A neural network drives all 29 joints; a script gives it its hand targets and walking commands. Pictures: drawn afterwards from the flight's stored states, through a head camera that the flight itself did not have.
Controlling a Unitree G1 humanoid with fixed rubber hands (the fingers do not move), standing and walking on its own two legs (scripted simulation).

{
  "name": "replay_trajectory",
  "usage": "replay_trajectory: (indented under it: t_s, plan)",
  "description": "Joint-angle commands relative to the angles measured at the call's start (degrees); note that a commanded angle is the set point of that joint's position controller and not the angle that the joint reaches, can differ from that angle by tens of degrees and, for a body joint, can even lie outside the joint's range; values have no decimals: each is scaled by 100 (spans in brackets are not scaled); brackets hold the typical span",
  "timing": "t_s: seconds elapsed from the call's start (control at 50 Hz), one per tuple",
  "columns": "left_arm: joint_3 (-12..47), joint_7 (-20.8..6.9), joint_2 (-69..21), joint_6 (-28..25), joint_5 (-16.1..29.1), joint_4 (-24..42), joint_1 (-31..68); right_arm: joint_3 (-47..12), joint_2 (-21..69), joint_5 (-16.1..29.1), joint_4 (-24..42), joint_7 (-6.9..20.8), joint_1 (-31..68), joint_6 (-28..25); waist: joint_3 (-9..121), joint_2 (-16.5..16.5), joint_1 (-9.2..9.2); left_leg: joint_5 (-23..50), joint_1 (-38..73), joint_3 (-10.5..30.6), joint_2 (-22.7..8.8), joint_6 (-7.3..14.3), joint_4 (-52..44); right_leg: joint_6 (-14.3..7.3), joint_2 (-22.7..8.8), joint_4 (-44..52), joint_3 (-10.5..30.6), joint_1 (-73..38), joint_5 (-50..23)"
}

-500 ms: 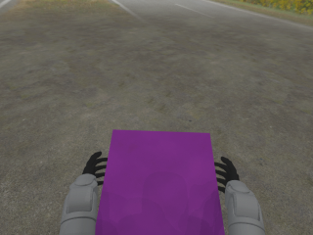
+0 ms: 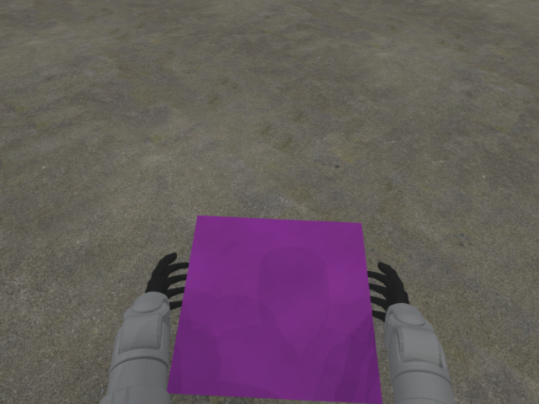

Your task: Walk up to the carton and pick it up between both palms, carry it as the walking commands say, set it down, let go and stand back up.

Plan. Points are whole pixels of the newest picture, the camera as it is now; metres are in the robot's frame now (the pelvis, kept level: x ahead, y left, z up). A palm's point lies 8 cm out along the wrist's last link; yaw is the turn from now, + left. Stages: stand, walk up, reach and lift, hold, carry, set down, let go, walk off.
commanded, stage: set down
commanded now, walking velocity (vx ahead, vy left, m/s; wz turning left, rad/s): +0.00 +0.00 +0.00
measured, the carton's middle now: (274, 313) +0.32 +0.03 -0.11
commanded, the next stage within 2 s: none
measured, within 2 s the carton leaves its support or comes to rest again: neither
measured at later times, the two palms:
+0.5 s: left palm (172, 313) +0.30 +0.21 -0.09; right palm (380, 321) +0.32 -0.16 -0.09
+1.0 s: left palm (189, 318) +0.33 +0.20 -0.18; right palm (367, 322) +0.36 -0.17 -0.18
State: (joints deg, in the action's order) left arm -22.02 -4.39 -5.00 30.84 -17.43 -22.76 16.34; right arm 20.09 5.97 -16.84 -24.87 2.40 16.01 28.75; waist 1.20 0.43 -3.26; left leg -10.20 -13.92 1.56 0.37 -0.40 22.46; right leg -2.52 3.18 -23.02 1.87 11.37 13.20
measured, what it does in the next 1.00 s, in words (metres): lowers itself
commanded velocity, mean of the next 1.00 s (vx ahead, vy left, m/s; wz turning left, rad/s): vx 0.00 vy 0.00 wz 0.00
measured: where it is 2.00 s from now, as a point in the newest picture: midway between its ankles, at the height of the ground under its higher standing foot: outside the picture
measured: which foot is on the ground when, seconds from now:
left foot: down 0.00-1.00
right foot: down 0.00-1.00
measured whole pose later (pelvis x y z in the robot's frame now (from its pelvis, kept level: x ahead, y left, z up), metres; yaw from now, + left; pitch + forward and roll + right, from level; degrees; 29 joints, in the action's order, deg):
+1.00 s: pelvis -0.06 +0.00 -0.11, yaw +1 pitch +37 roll +0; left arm -29.2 0.2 -4.6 21.9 -14.8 -26.3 37.5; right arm 23.9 -0.2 -11.8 -33.1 -1.3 40.7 20.8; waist 10.8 0.7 -0.9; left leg -17.4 -80.3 3.3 2.7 -0.9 60.8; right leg -1.6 4.2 -63.2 1.3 78.2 21.9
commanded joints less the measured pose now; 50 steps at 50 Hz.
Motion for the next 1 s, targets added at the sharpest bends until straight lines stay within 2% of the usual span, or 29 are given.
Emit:
replay_trajectory:
  t_s: [0.0,0.2,0.32,0.46,0.72,0.98]
  plan:
    - [2781,-1413,-4394,-380,1175,-43,2791,-2828,4462,1127,-8,1428,2825,-395,1977,-102,35,1855,699,219,349,41,313,115,48,-1,456,-75,-2026]
    - [2613,-1318,-4533,-896,1052,-376,3078,-2673,4347,1028,-327,1528,3199,-844,2497,-28,179,1736,-181,246,374,78,889,47,158,-675,313,818,-1803]
    - [2559,-1331,-4599,-1069,994,-456,3531,-2622,4380,1038,-505,1682,3674,-969,2932,-7,168,1405,-799,184,389,90,1292,31,207,-1103,207,1539,-1348]
    - [2683,-1427,-4814,-1064,1023,-393,4187,-2665,4468,1122,-589,1892,4317,-976,3708,-28,153,1111,-1352,114,434,49,1824,29,250,-1651,93,2385,-908]
    - [2905,-1542,-5060,-908,1217,-377,4934,-2723,4527,1273,-691,2126,4996,-853,4750,-74,303,762,-2488,116,523,9,2756,76,298,-2658,-48,3749,-570]
    - [2777,-1533,-5028,-1008,1308,-671,5413,-2840,4592,1536,-928,2046,5648,-941,5814,50,155,810,-3826,12,559,27,3736,193,351,-3606,-53,4731,-750]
